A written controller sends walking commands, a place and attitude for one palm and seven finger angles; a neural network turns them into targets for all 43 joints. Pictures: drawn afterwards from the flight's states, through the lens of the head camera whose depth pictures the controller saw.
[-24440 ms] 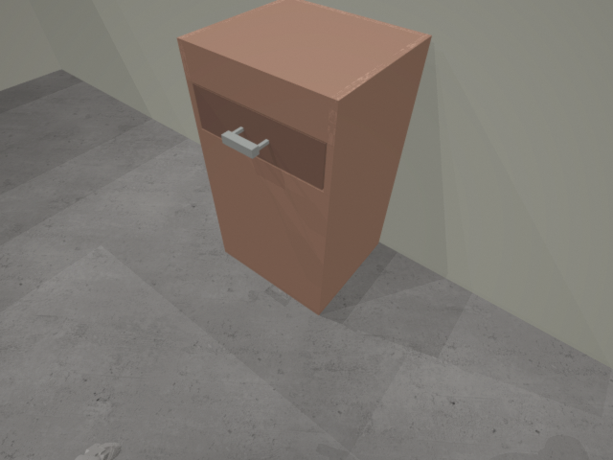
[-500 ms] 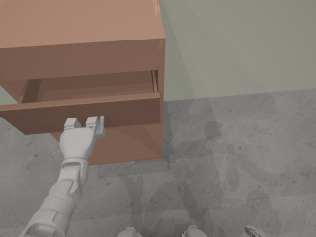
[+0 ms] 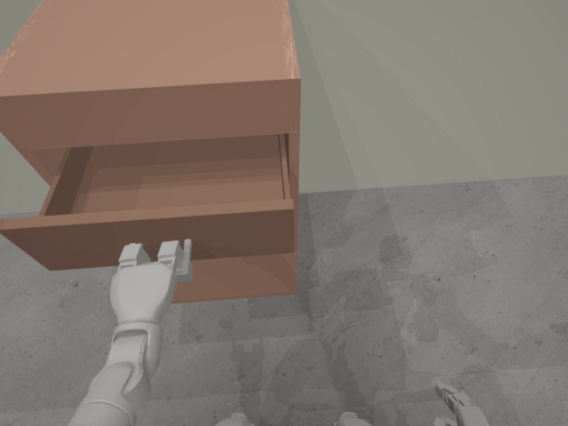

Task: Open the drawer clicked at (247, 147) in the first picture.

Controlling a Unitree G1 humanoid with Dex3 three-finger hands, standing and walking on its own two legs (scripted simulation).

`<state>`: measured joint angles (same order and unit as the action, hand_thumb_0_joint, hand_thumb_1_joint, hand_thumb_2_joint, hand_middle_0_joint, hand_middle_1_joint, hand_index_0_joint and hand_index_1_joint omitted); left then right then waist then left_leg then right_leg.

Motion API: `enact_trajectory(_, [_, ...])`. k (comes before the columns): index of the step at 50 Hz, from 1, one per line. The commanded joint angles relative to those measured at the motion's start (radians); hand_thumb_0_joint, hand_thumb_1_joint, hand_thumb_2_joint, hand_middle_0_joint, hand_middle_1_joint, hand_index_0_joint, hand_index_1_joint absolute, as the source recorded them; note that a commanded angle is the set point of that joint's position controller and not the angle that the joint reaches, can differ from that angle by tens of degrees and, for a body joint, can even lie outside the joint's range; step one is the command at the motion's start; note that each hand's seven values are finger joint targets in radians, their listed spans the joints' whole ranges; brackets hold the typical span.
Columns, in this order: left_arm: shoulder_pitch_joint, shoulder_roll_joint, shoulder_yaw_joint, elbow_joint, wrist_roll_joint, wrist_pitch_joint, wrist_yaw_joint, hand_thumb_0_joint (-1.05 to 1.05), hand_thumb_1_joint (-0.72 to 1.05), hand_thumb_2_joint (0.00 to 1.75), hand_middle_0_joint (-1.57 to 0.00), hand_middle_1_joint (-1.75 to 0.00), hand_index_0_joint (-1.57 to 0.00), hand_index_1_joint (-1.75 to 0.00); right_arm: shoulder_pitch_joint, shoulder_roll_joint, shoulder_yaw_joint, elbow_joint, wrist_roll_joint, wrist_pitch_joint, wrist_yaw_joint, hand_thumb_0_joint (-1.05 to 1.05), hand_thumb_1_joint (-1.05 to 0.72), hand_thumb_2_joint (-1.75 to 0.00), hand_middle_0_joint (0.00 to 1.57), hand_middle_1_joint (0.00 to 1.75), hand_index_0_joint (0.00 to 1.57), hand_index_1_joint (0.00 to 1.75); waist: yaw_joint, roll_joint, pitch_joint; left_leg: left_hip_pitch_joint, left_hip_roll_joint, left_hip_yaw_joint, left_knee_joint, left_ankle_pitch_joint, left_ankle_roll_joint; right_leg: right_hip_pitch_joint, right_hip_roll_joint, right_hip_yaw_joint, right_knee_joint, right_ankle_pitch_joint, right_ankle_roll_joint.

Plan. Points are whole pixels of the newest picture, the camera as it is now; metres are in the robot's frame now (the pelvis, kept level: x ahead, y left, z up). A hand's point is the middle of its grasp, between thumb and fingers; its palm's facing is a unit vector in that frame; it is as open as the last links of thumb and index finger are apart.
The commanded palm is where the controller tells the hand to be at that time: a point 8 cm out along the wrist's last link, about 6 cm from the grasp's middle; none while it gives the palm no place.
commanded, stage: pull the drawer open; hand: left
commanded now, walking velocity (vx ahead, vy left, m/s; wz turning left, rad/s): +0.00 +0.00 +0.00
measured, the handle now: (158, 259) +0.37 +0.22 -0.03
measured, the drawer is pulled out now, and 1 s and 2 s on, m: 0.16 0.28 0.30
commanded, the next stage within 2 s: open the thumb to release the handle in 1.34 s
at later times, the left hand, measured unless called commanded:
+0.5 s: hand (154, 337) +0.25 +0.21 -0.05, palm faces -0.02 -0.05 -1.00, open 6.2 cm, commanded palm +0.21 +0.21 +0.00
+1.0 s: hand (147, 384) +0.19 +0.20 -0.05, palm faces -0.01 -0.07 -1.00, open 6.2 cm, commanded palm +0.15 +0.20 +0.00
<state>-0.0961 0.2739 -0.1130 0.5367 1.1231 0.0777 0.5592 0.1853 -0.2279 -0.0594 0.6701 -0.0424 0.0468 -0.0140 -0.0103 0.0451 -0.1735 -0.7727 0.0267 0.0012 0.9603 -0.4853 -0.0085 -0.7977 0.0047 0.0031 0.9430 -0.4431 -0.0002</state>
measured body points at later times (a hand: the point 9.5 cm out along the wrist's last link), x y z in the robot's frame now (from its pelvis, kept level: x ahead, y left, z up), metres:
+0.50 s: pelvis +0.00 -0.01 +0.00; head +0.06 -0.02 +0.44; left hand +0.25 +0.21 +0.01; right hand +0.17 -0.25 -0.12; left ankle -0.02 +0.12 -0.68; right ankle +0.00 -0.12 -0.68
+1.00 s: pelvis -0.01 -0.01 -0.01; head +0.04 -0.03 +0.43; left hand +0.18 +0.20 +0.01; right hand +0.20 -0.23 -0.11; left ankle -0.02 +0.12 -0.68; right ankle +0.00 -0.12 -0.68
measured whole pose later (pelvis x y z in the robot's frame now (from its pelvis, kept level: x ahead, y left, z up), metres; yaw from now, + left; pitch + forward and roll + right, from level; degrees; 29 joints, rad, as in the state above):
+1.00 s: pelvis -0.01 -0.01 -0.01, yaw +0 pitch +15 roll +1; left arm 0.40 0.26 -0.14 0.12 1.14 0.06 0.60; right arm 0.10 -0.21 -0.03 0.59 -0.07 0.04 0.01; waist 0.04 0.04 -0.17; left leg -0.77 0.03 0.00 1.04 -0.52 -0.02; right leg -0.81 0.01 0.01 1.05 -0.49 -0.02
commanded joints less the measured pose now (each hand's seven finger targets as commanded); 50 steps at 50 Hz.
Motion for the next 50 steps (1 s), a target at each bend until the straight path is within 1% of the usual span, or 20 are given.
enact_trajectory(1, [-0.130, 0.123, 0.064, -0.212, -0.003, 0.002, 0.050, 0.00, 0.90, 0.90, -0.40, -1.35, -0.40, -1.35, -0.026, -0.120, -0.036, -0.119, 0.003, -0.041, -0.013, 0.00, -0.90, -0.90, 0.20, 0.30, 0.20, 0.30, 0.010, -0.035, -0.300, 0.191, -0.047, 0.029, -0.100, 0.373, 0.031, 0.196, 0.033, -0.046, -0.098, 0.383, -0.046])
enact_trajectory(4, [-0.071, 0.121, 0.067, -0.238, -0.003, 0.006, 0.051, 0.00, 0.90, 0.90, -0.40, -1.35, -0.40, -1.35, -0.040, -0.117, -0.034, -0.130, 0.003, -0.044, -0.013, 0.00, -0.90, -0.90, 0.20, 0.30, 0.20, 0.30, 0.023, -0.020, -0.308, 0.196, -0.050, 0.031, -0.099, 0.382, 0.029, 0.208, 0.032, -0.042, -0.095, 0.393, -0.046])
enact_trajectory(5, [-0.052, 0.114, 0.063, -0.236, -0.005, 0.009, 0.049, 0.00, 0.90, 0.90, -0.40, -1.35, -0.40, -1.35, -0.041, -0.116, -0.034, -0.128, 0.005, -0.044, -0.012, 0.00, -0.90, -0.90, 0.20, 0.30, 0.20, 0.30, 0.019, -0.040, -0.293, 0.195, -0.050, 0.030, -0.100, 0.380, 0.030, 0.207, 0.034, -0.045, -0.097, 0.395, -0.046])
enact_trajectory(11, [0.050, 0.109, 0.064, -0.300, -0.012, 0.009, 0.048, 0.00, 0.90, 0.90, -0.40, -1.35, -0.40, -1.35, -0.066, -0.113, -0.028, -0.148, 0.003, -0.049, -0.008, 0.00, -0.90, -0.90, 0.20, 0.30, 0.20, 0.30, 0.026, -0.048, -0.274, 0.186, -0.052, 0.032, -0.097, 0.372, 0.030, 0.218, 0.032, -0.039, -0.098, 0.410, -0.044])
enact_trajectory(13, [0.073, 0.114, 0.073, -0.335, -0.010, 0.009, 0.051, 0.00, 0.90, 0.90, -0.40, -1.35, -0.40, -1.35, -0.078, -0.113, -0.029, -0.155, 0.001, -0.050, -0.008, 0.00, -0.90, -0.90, 0.20, 0.30, 0.20, 0.30, 0.033, -0.022, -0.284, 0.200, -0.050, 0.031, -0.097, 0.385, 0.028, 0.216, 0.033, -0.037, -0.095, 0.411, -0.047])
enact_trajectory(16, [0.137, 0.095, 0.054, -0.372, -0.010, 0.009, 0.055, 0.00, 0.90, 0.90, -0.40, -1.35, -0.40, -1.35, -0.084, -0.109, -0.026, -0.163, -0.003, -0.052, -0.002, 0.00, -0.90, -0.90, 0.20, 0.30, 0.20, 0.30, 0.033, -0.025, -0.281, 0.203, -0.051, 0.032, -0.091, 0.391, 0.029, 0.216, 0.031, -0.038, -0.089, 0.422, -0.046])
enact_trajectory(19, [0.168, 0.111, 0.073, -0.398, -0.006, 0.009, 0.060, 0.00, 0.90, 0.90, -0.40, -1.35, -0.40, -1.35, -0.097, -0.109, -0.025, -0.167, -0.005, -0.050, -0.002, 0.00, -0.90, -0.90, 0.20, 0.30, 0.20, 0.30, 0.036, -0.048, -0.274, 0.196, -0.049, 0.030, -0.088, 0.376, 0.027, 0.210, 0.031, -0.036, -0.084, 0.409, -0.045])
enact_trajectory(21, [0.192, 0.077, 0.038, -0.428, -0.008, 0.007, 0.062, 0.00, 0.90, 0.90, -0.40, -1.35, -0.40, -1.35, -0.103, -0.106, -0.024, -0.172, -0.008, -0.053, 0.002, 0.00, -0.90, -0.90, 0.20, 0.30, 0.20, 0.30, 0.029, -0.040, -0.263, 0.198, -0.051, 0.030, -0.082, 0.372, 0.029, 0.203, 0.030, -0.036, -0.084, 0.415, -0.044])
enact_trajectory(23, [0.250, 0.116, 0.084, -0.442, -0.007, 0.011, 0.066, 0.00, 0.90, 0.90, -0.40, -1.35, -0.40, -1.35, -0.114, -0.108, -0.024, -0.176, -0.008, -0.050, 0.002, 0.00, -0.90, -0.90, 0.20, 0.30, 0.20, 0.30, 0.046, -0.036, -0.270, 0.201, -0.050, 0.028, -0.082, 0.393, 0.026, 0.217, 0.032, -0.031, -0.078, 0.434, -0.049])
enact_trajectory(24, [0.255, 0.099, 0.061, -0.466, -0.005, 0.010, 0.068, 0.00, 0.90, 0.90, -0.40, -1.35, -0.40, -1.35, -0.117, -0.104, -0.020, -0.179, -0.010, -0.050, 0.003, 0.00, -0.90, -0.90, 0.20, 0.30, 0.20, 0.30, 0.042, -0.034, -0.278, 0.203, -0.051, 0.032, -0.075, 0.388, 0.027, 0.214, 0.029, -0.029, -0.074, 0.441, -0.046])
enact_trajectory(25, [0.290, 0.108, 0.078, -0.466, -0.009, 0.009, 0.069, 0.00, 0.90, 0.90, -0.40, -1.35, -0.40, -1.35, -0.117, -0.102, -0.024, -0.179, -0.010, -0.050, 0.004, 0.00, -0.90, -0.90, 0.20, 0.30, 0.20, 0.30, 0.047, -0.044, -0.273, 0.199, -0.052, 0.033, -0.074, 0.387, 0.027, 0.224, 0.028, -0.027, -0.074, 0.455, -0.046])
enact_trajectory(31, [0.368, 0.111, 0.085, -0.514, -0.003, 0.004, 0.081, 0.00, 0.90, 0.90, -0.40, -1.35, -0.40, -1.35, -0.149, -0.099, -0.015, -0.193, -0.014, -0.047, 0.008, 0.00, -0.90, -0.90, 0.20, 0.30, 0.20, 0.30, 0.049, -0.045, -0.228, 0.173, -0.053, 0.027, -0.069, 0.334, 0.024, 0.187, 0.031, -0.025, -0.067, 0.391, -0.047])
enact_trajectory(34, [0.421, 0.100, 0.074, -0.567, 0.003, 0.001, 0.090, 0.00, 0.90, 0.90, -0.40, -1.35, -0.40, -1.35, -0.154, -0.095, -0.013, -0.205, -0.018, -0.047, 0.014, 0.00, -0.90, -0.90, 0.20, 0.30, 0.20, 0.30, 0.060, -0.016, -0.260, 0.198, -0.049, 0.024, -0.060, 0.372, 0.022, 0.181, 0.031, -0.026, -0.049, 0.401, -0.051])
enact_trajectory(38, [0.432, 0.089, 0.062, -0.572, 0.000, 0.003, 0.091, 0.00, 0.90, 0.90, -0.40, -1.35, -0.40, -1.35, -0.168, -0.096, -0.010, -0.209, -0.019, -0.046, 0.015, 0.00, -0.90, -0.90, 0.20, 0.30, 0.20, 0.30, 0.047, -0.040, -0.207, 0.173, -0.051, 0.019, -0.055, 0.327, 0.024, 0.157, 0.033, -0.027, -0.056, 0.366, -0.051])
enact_trajectory(40, [0.475, 0.109, 0.086, -0.579, 0.001, -0.002, 0.095, 0.00, 0.90, 0.90, -0.40, -1.35, -0.40, -1.35, -0.171, -0.092, -0.010, -0.215, -0.019, -0.047, 0.013, 0.00, -0.90, -0.90, 0.20, 0.30, 0.20, 0.30, 0.063, -0.046, -0.222, 0.166, -0.054, 0.022, -0.052, 0.311, 0.023, 0.169, 0.031, -0.020, -0.052, 0.362, -0.050])
enact_trajectory(42, [0.487, 0.100, 0.076, -0.585, 0.001, -0.003, 0.095, 0.00, 0.90, 0.90, -0.40, -1.35, -0.40, -1.35, -0.178, -0.091, -0.008, -0.217, -0.019, -0.048, 0.014, 0.00, -0.90, -0.90, 0.20, 0.30, 0.20, 0.30, 0.060, -0.053, -0.212, 0.158, -0.056, 0.021, -0.050, 0.290, 0.024, 0.158, 0.031, -0.018, -0.053, 0.338, -0.049])
enact_trajectory(44, [0.473, 0.103, 0.069, -0.610, 0.006, -0.006, 0.098, 0.00, 0.90, 0.90, -0.40, -1.35, -0.40, -1.35, -0.186, -0.092, -0.004, -0.222, -0.023, -0.047, 0.014, 0.00, -0.90, -0.90, 0.20, 0.30, 0.20, 0.30, 0.061, -0.026, -0.214, 0.166, -0.056, 0.021, -0.045, 0.291, 0.024, 0.138, 0.030, -0.012, -0.049, 0.325, -0.051])
enact_trajectory(46, [0.523, 0.083, 0.050, -0.621, 0.001, -0.008, 0.096, 0.00, 0.90, 0.90, -0.40, -1.35, -0.40, -1.35, -0.182, -0.089, -0.004, -0.229, -0.023, -0.050, 0.018, 0.00, -0.90, -0.90, 0.20, 0.30, 0.20, 0.30, 0.065, -0.025, -0.217, 0.170, -0.055, 0.019, -0.043, 0.299, 0.024, 0.139, 0.030, -0.021, -0.044, 0.323, -0.052])
enact_trajectory(48, [0.563, 0.106, 0.082, -0.623, -0.005, -0.011, 0.093, 0.00, 0.90, 0.90, -0.40, -1.35, -0.40, -1.35, -0.186, -0.089, -0.003, -0.233, -0.023, -0.049, 0.016, 0.00, -0.90, -0.90, 0.20, 0.30, 0.20, 0.30, 0.069, -0.055, -0.224, 0.158, -0.056, 0.020, -0.037, 0.308, 0.024, 0.160, 0.031, -0.010, -0.042, 0.361, -0.052])
enact_trajectory(50, [0.611, 0.099, 0.073, -0.636, -0.006, -0.019, 0.091, 0.00, 0.90, 0.90, -0.40, -1.35, -0.40, -1.35, -0.187, -0.086, -0.001, -0.240, -0.023, -0.050, 0.020, 0.00, -0.90, -0.90, 0.20, 0.30, 0.20, 0.30, 0.076, -0.051, -0.214, 0.152, -0.057, 0.020, -0.034, 0.306, 0.024, 0.155, 0.030, -0.008, -0.035, 0.362, -0.052])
